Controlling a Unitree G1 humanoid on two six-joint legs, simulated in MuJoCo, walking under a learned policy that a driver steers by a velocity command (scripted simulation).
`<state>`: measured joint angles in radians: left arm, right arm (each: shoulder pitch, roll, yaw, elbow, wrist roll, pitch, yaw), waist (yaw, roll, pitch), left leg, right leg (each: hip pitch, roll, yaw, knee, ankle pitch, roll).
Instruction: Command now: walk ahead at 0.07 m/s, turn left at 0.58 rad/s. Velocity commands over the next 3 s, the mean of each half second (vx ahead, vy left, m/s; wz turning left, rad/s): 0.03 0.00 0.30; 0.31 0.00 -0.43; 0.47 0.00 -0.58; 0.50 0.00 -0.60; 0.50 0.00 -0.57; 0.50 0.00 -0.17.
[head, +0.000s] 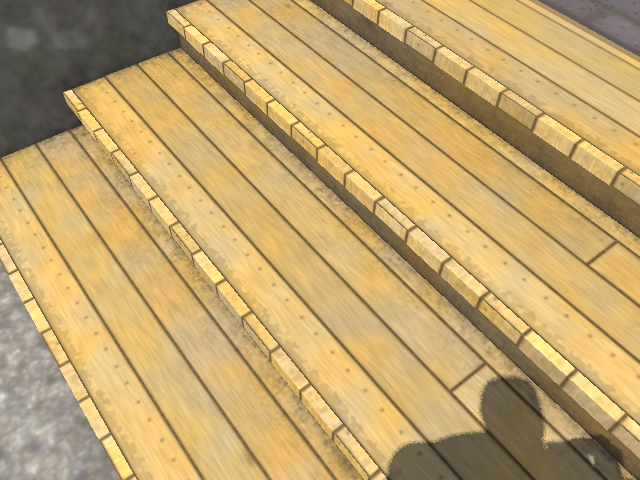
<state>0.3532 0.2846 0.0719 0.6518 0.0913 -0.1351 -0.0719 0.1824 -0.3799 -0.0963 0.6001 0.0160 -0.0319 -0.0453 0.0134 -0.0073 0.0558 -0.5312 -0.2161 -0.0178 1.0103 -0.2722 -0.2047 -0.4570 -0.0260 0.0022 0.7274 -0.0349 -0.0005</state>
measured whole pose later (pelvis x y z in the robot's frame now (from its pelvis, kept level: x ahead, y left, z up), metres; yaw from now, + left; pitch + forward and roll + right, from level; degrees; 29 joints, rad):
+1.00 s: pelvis +0.25 +0.07 -0.02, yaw -8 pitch +3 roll +2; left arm 0.40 0.21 -0.01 0.85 0.02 -0.14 -0.06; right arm 0.10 -0.20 0.03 0.66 -0.05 -0.05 0.02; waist 0.11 -0.03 -0.09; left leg -0.62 0.01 0.02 0.90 -0.29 -0.07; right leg -0.29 0.13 0.24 0.68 -0.42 -0.08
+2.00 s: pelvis +0.74 -0.06 +0.11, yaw -44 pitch +4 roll +0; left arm 0.31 0.24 0.06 0.89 0.05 -0.13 -0.10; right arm 0.09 -0.19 0.03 0.72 -0.04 -0.08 0.00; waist 0.03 -0.02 -0.11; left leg -0.49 0.02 0.03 0.68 -0.28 0.04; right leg -0.38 0.16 0.21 1.05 -0.43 -0.09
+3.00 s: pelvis +1.10 -0.43 +0.29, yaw -64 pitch +5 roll +1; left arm 0.39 0.17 0.02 1.04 0.04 -0.12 -0.09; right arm 0.01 -0.16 0.05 0.79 -0.05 -0.10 0.06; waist 0.04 -0.03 -0.11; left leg -0.83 0.00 0.12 1.19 -0.46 0.08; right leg -0.40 0.03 0.21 1.25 -0.17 -0.07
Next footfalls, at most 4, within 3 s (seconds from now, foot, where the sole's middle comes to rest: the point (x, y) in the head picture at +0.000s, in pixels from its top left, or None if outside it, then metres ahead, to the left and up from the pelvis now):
0.02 right None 0.09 -0.15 -0.78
0.18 left None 0.05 0.16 -0.78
0.32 left None -0.03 0.23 -0.91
0.58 right None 0.22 -0.02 -0.78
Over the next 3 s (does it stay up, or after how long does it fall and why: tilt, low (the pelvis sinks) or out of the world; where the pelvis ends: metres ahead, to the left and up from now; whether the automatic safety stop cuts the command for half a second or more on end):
stays up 1.10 -0.43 0.29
